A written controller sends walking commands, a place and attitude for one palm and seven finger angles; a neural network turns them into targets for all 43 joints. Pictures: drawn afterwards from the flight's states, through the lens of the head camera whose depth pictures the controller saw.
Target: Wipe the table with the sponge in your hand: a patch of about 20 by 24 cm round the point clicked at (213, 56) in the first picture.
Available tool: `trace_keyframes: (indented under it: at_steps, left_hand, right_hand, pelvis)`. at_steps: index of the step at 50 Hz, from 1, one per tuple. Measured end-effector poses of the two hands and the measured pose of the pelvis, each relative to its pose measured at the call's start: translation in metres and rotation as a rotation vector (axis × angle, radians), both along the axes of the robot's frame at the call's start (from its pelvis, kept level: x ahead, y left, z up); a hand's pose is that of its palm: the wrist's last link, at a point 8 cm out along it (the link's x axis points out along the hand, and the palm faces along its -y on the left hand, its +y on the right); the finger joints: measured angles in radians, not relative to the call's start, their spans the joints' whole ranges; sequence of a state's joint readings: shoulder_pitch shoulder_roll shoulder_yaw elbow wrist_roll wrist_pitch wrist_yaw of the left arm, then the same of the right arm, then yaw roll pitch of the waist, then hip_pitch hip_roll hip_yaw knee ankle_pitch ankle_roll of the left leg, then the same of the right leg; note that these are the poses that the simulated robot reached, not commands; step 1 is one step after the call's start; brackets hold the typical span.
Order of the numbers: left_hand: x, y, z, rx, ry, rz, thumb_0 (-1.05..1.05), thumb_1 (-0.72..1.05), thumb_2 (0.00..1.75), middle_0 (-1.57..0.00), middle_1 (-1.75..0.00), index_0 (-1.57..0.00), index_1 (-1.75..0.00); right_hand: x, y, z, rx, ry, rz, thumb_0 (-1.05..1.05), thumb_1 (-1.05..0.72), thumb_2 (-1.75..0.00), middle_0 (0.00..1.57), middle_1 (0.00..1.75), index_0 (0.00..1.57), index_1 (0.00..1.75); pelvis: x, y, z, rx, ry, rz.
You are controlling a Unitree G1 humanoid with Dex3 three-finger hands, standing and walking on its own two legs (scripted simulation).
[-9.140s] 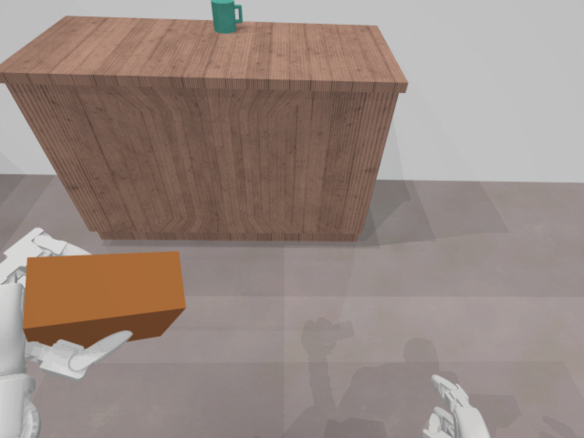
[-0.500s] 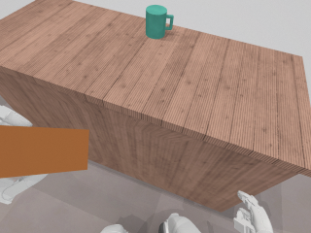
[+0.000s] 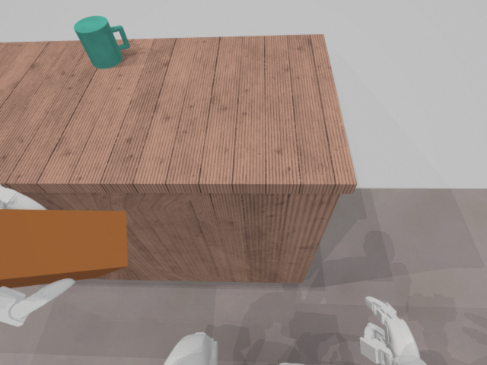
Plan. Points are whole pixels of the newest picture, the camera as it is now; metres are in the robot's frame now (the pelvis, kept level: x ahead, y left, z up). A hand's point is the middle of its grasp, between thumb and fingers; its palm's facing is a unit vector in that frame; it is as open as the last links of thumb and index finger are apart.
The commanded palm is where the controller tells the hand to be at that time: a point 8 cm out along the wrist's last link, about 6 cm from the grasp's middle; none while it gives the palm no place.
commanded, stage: turn to face it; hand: left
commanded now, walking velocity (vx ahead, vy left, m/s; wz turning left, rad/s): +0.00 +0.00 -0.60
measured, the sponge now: (71, 250) +0.23 +0.21 +0.15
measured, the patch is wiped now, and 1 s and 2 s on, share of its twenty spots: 0.00 0.00 0.00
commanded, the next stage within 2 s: come to a stop and stand still in 0.58 s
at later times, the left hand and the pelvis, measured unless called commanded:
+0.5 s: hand (59, 266) +0.21 +0.20 +0.17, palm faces +0.18 -0.86 -0.48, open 10.5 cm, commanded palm +0.17 +0.23 +0.18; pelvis -0.06 +0.01 -0.01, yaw -16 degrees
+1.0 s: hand (132, 293) +0.18 +0.11 +0.17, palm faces -0.02 -0.83 -0.56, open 10.5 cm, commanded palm +0.15 +0.18 +0.18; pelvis -0.11 -0.02 +0.00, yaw -23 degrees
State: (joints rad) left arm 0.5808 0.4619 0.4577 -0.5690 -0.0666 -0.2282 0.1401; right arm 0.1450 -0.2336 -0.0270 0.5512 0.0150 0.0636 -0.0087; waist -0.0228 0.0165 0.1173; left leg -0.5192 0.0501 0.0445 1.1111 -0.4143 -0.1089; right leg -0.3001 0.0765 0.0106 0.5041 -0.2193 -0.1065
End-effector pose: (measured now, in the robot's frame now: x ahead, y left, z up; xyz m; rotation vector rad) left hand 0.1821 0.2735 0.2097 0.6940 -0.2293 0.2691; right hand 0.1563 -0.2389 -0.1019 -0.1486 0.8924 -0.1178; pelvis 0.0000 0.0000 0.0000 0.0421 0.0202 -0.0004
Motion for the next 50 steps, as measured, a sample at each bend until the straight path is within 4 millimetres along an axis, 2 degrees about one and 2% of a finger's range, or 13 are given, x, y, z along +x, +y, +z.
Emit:
trace_keyframes:
  at_steps: [5,10,14,17,22,26,28,31,35,38,40,45,50]
  left_hand:
    - [-0.002,-0.004,-0.015,-0.099,0.001,0.03,-0.01,-0.52,1.0,-0.7,-1.37,-0.7,-1.36]
    - [-0.001,-0.026,-0.028,-0.228,-0.033,-0.037,-0.01,-0.52,1.0,-0.7,-1.37,-0.7,-1.36]
    - [-0.001,-0.04,-0.021,-0.242,-0.085,-0.145,-0.01,-0.52,1.0,-0.7,-1.37,-0.7,-1.36]
    - [-0.002,-0.041,-0.014,-0.203,-0.12,-0.212,-0.01,-0.52,1.0,-0.7,-1.37,-0.7,-1.36]
    - [-0.004,-0.031,-0.015,-0.132,-0.128,-0.254,-0.01,-0.52,1.0,-0.7,-1.37,-0.7,-1.36]
    - [-0.004,-0.03,-0.025,-0.135,-0.057,-0.214,-0.01,-0.52,1.0,-0.7,-1.37,-0.7,-1.36]
    - [-0.004,-0.04,-0.031,-0.165,-0.028,-0.206,-0.01,-0.52,1.0,-0.7,-1.37,-0.7,-1.36]
    - [0.001,-0.069,-0.036,-0.183,-0.02,-0.245,-0.01,-0.52,1.0,-0.7,-1.37,-0.7,-1.36]
    - [0.01,-0.116,-0.036,-0.161,-0.06,-0.361,-0.01,-0.52,1.0,-0.7,-1.37,-0.7,-1.36]
    - [0.011,-0.139,-0.029,-0.14,-0.056,-0.449,-0.01,-0.52,1.0,-0.7,-1.37,-0.7,-1.36]
    - [0.008,-0.146,-0.024,-0.093,-0.03,-0.487,-0.01,-0.52,1.0,-0.7,-1.37,-0.7,-1.36]
    - [-0.004,-0.139,-0.01,0.003,0.0,-0.51,-0.01,-0.52,1.0,-0.7,-1.37,-0.7,-1.36]
    - [-0.02,-0.11,-0.014,-0.045,-0.034,-0.452,0.0,-0.52,1.0,-0.7,-1.37,-0.7,-1.36]
  right_hand:
    - [-0.017,-0.03,0.014,-0.049,-0.014,-0.052,0.01,-0.91,-0.9,0.19,0.3,0.2,0.3]
    - [-0.032,-0.04,0.031,-0.084,-0.049,-0.07,0.01,-0.91,-0.9,0.19,0.3,0.2,0.3]
    - [-0.044,-0.036,0.042,-0.096,-0.08,-0.077,0.01,-0.91,-0.9,0.19,0.3,0.2,0.3]
    - [-0.056,-0.028,0.045,-0.089,-0.099,-0.092,0.01,-0.91,-0.9,0.19,0.3,0.2,0.3]
    - [-0.085,-0.01,0.033,-0.053,-0.105,-0.143,0.01,-0.91,-0.9,0.2,0.3,0.2,0.3]
    - [-0.113,0.003,0.02,0.012,-0.096,-0.193,0.01,-0.91,-0.9,0.2,0.3,0.2,0.3]
    - [-0.129,0.007,0.012,0.044,-0.082,-0.213,0.01,-0.91,-0.9,0.2,0.3,0.2,0.3]
    - [-0.151,0.004,-0.002,0.071,-0.063,-0.234,0.01,-0.9,-0.9,0.2,0.3,0.2,0.3]
    - [-0.182,-0.016,-0.019,0.075,-0.026,-0.275,0.01,-0.9,-0.9,0.2,0.3,0.2,0.3]
    - [-0.206,-0.038,-0.015,0.038,0.004,-0.35,0.01,-0.9,-0.9,0.2,0.3,0.2,0.3]
    - [-0.22,-0.053,-0.007,0.006,0.006,-0.408,0.01,-0.91,-0.9,0.2,0.3,0.2,0.3]
    - [-0.248,-0.077,0.012,-0.077,-0.008,-0.492,0.01,-0.91,-0.9,0.2,0.3,0.2,0.3]
    - [-0.259,-0.079,0.021,-0.146,-0.01,-0.484,0.01,-0.91,-0.9,0.19,0.3,0.2,0.3]
  pelvis:
    - [-0.008,-0.006,0.004,0.006,-0.004,-0.061]
    - [-0.021,-0.009,0.005,0.009,-0.004,-0.111]
    - [-0.034,-0.007,0.005,0.013,0.013,-0.148]
    - [-0.043,-0.002,0.002,0.005,0.032,-0.176]
    - [-0.061,0.008,-0.006,-0.006,0.022,-0.225]
    - [-0.065,0.007,-0.006,-0.031,0.01,-0.287]
    - [-0.067,0.004,-0.006,-0.048,0.006,-0.317]
    - [-0.073,-0.007,-0.01,-0.058,-0.002,-0.349]
    - [-0.09,-0.022,-0.018,-0.077,-0.014,-0.352]
    - [-0.102,-0.026,-0.013,-0.048,-0.015,-0.373]
    - [-0.106,-0.026,-0.008,-0.034,-0.006,-0.401]
    - [-0.109,-0.024,-0.002,-0.029,0.009,-0.421]
    - [-0.11,-0.016,-0.004,-0.051,0.0,-0.403]
